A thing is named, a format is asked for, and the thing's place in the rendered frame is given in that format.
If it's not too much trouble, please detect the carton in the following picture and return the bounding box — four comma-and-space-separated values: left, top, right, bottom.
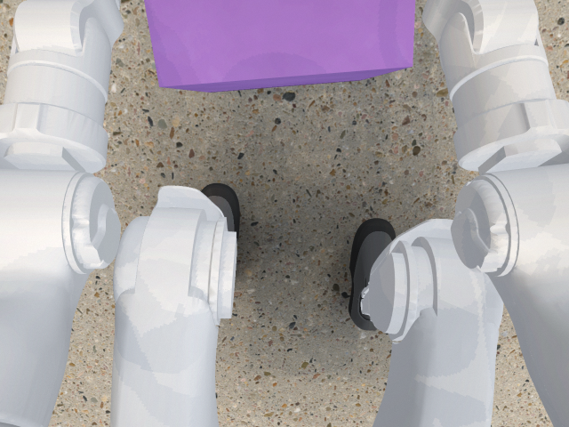
144, 0, 415, 93

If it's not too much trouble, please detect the robot left upper arm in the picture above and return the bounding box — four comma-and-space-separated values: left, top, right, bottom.
0, 169, 121, 427

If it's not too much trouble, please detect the robot right forearm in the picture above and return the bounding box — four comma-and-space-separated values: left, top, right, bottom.
422, 0, 569, 175

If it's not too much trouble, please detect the robot right thigh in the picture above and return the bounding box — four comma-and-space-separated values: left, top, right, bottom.
373, 237, 499, 427

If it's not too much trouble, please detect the robot left shin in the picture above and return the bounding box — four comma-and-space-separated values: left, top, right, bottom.
113, 186, 224, 302

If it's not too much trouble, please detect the robot right upper arm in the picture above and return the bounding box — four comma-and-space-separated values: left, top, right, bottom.
451, 164, 569, 427

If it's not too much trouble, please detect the robot left forearm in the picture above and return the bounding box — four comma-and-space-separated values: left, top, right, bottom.
0, 0, 124, 173

